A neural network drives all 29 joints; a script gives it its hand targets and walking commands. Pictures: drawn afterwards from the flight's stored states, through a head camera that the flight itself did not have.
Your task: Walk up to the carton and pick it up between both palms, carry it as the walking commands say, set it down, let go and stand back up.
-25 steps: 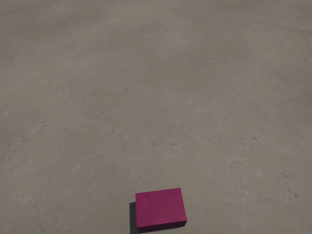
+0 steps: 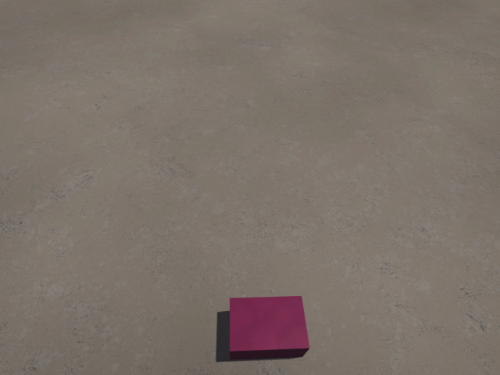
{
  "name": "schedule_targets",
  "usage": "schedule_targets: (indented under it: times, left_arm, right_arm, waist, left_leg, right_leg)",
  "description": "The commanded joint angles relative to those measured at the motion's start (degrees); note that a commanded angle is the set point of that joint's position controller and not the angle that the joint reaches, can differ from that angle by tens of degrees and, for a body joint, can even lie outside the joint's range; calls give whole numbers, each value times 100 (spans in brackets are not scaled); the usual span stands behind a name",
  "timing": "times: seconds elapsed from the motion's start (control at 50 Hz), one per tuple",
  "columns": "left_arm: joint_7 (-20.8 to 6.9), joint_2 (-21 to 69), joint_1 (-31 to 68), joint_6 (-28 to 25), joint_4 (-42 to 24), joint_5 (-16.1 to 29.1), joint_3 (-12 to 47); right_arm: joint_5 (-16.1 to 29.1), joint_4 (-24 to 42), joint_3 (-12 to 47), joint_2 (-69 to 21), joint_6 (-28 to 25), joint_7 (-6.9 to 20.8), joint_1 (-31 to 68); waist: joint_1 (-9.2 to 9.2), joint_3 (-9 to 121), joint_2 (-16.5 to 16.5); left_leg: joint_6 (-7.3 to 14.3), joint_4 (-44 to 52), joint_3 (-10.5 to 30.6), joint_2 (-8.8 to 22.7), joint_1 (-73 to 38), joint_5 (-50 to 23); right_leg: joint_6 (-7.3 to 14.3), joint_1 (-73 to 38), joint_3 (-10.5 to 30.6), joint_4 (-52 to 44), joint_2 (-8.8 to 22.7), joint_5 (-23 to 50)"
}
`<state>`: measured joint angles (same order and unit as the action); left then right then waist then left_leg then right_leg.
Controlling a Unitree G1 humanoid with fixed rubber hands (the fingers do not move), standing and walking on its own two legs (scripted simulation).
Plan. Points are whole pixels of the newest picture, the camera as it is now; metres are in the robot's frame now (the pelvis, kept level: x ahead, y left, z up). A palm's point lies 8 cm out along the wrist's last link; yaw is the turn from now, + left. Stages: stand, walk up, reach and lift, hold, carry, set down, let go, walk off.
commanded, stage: walk up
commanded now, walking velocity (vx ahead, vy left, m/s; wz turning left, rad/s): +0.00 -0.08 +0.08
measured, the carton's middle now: (266, 327) +0.39 -0.06 -0.71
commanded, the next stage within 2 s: stand in 0.32 s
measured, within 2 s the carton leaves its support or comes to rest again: neither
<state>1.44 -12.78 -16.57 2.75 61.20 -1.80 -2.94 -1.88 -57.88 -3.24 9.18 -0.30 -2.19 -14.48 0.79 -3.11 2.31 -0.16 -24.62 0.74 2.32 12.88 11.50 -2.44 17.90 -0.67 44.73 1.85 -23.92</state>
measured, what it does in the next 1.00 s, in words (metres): steps on the spot: right foot, then left foot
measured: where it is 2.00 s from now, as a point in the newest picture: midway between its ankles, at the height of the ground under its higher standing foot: outside the picture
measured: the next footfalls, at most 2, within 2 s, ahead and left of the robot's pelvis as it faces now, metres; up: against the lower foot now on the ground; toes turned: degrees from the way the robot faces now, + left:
right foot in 0.14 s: +0.02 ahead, -0.15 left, +0.00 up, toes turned +0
left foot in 0.44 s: +0.02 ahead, +0.09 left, +0.00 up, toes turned -3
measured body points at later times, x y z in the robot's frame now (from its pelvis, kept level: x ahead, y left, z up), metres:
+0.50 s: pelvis -0.01 -0.03 +0.00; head +0.01 -0.02 +0.45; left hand -0.03 +0.19 -0.17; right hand +0.02 -0.25 -0.16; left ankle -0.01 +0.09 -0.75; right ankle -0.02 -0.15 -0.75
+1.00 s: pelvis -0.01 -0.02 +0.00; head +0.00 -0.02 +0.45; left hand -0.06 +0.19 -0.16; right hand -0.03 -0.24 -0.16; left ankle -0.01 +0.09 -0.75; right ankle -0.02 -0.15 -0.75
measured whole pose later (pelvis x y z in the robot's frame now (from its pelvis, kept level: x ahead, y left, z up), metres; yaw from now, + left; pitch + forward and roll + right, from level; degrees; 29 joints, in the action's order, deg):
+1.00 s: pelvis -0.01 -0.02 +0.00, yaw +1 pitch -2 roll +0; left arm 2.3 -8.0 -18.0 -0.6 68.8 -1.0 -0.4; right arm -0.6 -65.4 -2.8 6.7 -1.1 -2.2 -18.1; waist -0.5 -3.1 0.8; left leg 0.5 -19.7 -3.7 0.5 7.1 10.8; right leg -1.3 6.1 -3.8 19.9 2.8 -11.8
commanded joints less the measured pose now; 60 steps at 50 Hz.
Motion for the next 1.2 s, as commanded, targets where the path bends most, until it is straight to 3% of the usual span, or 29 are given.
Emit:
schedule_targets:
  times: [0.0,0.06,0.1,0.12,0.14,0.16,0.18,0.22,0.26,0.3,0.32,0.34,0.4,0.42,0.44,0.46,0.48,0.56,0.7,0.88,1.18]
  left_arm:
    - [16,-113,-346,3,-74,18,-31]
    - [47,-80,-408,-73,-85,14,-42]
    - [63,-30,-661,-174,-50,25,-34]
    - [79,-62,-796,-261,-36,-6,-8]
    - [78,-365,-898,-353,-27,-45,-30]
    - [25,-768,-745,-367,-109,-22,-106]
    - [13,-625,-710,-402,-78,-40,-42]
    - [31,-230,-253,-433,-148,21,108]
    - [64,-220,-94,-441,-202,20,137]
    - [41,-207,-425,-437,-46,-8,151]
    - [63,-237,-508,-406,22,11,118]
    - [69,-261,-567,-381,55,-1,100]
    - [70,-298,-518,-318,147,34,89]
    - [58,-152,-545,-318,179,50,120]
    - [46,49,-607,-329,188,62,146]
    - [44,267,-617,-286,310,127,232]
    - [54,197,-543,-268,362,124,227]
    - [33,53,-492,-330,551,85,220]
    - [54,131,-589,-324,763,75,242]
    - [85,126,-621,-339,807,76,221]
    - [100,82,-635,-348,620,72,186]
  right_arm:
    - [-19,99,-226,1034,-18,-41,-175]
    - [15,56,-285,1194,31,-72,-159]
    - [81,41,-285,1153,69,-64,-55]
    - [135,6,-202,874,63,-29,-102]
    - [142,-24,-86,398,65,4,-305]
    - [187,28,-83,328,131,-44,-144]
    - [118,-15,-96,401,189,-50,-27]
    - [103,-202,-73,364,193,7,-226]
    - [84,-283,-73,392,159,54,-337]
    - [89,-300,1,309,149,45,-240]
    - [108,-216,14,271,127,34,-121]
    - [119,-189,25,258,118,16,-70]
    - [135,-258,73,197,44,-25,-305]
    - [103,-284,56,299,-9,-38,-399]
    - [98,-319,26,455,-50,-42,-493]
    - [158,-394,43,479,-49,5,-359]
    - [144,-385,30,438,-48,29,-294]
    - [166,-462,25,324,-80,-11,-366]
    - [152,-577,-15,308,-96,-10,-472]
    - [135,-667,-34,241,-104,-11,-685]
    - [111,-726,9,170,-109,-33,-883]
  waist:
    - [50,-41,-1336]
    - [48,101,-1277]
    - [-117,226,-1209]
    - [-189,342,-903]
    - [-192,398,219]
    - [-311,93,1109]
    - [-304,-111,833]
    - [-11,-190,465]
    - [57,-53,643]
    - [-98,49,757]
    - [-115,69,951]
    - [-170,58,946]
    - [-84,72,607]
    - [-110,173,378]
    - [-162,211,-106]
    - [-210,-25,-824]
    - [-168,-192,-859]
    - [-129,-259,-597]
    - [-141,-315,-466]
    - [-147,-288,-257]
    - [-159,-255,-219]
  left_leg:
    - [874,917,1126,1286,-120,-940]
    - [822,620,1252,1396,-246,-1336]
    - [587,248,1012,1205,67,-1357]
    - [343,-26,722,851,433,-819]
    - [53,-704,164,177,923,344]
    - [17,-1103,-128,-151,1137,1640]
    - [18,-1756,127,-40,1070,1812]
    - [-34,-2193,196,30,891,1313]
    - [-98,-2017,24,-21,716,1146]
    - [-101,-1470,-88,-61,537,1164]
    - [-87,-1279,-181,-62,499,1170]
    - [-73,-1025,-256,-81,438,1092]
    - [-79,500,-368,26,-259,-262]
    - [-47,641,-108,375,-729,-686]
    - [35,655,234,774,-1053,-1242]
    - [170,761,455,870,-538,-925]
    - [194,925,483,822,-312,-497]
    - [107,1032,270,604,-454,-692]
    - [88,1207,284,583,-345,-197]
    - [48,1035,117,485,-343,-328]
    - [-23,755,-71,459,-289,-477]
  right_leg:
    - [-5,-29,-13,-521,-34,-146]
    - [55,-247,-101,-1277,-92,175]
    - [163,-940,-242,-2303,-103,947]
    - [252,-1515,-16,-2819,250,1350]
    - [358,-1843,980,-3236,1260,1899]
    - [985,-1019,1801,-3482,1974,1814]
    - [1155,-924,1816,-3539,1972,1995]
    - [1046,-883,1014,-3316,1562,2790]
    - [952,-1065,419,-2942,1295,3874]
    - [980,-1267,400,-2746,1220,4352]
    - [1002,-1347,328,-2733,1163,4264]
    - [1013,-1367,423,-2721,1207,4161]
    - [727,-1237,403,-2600,1103,3502]
    - [544,-943,336,-2568,943,2904]
    - [397,-613,131,-2421,643,2109]
    - [237,-814,-74,-2725,344,1278]
    - [223,-1019,-72,-2752,371,1224]
    - [270,-1104,-57,-2811,484,1707]
    - [239,-1111,-93,-2816,473,1526]
    - [284,-1027,-40,-2806,518,1630]
    - [346,-963,89,-2800,554,1839]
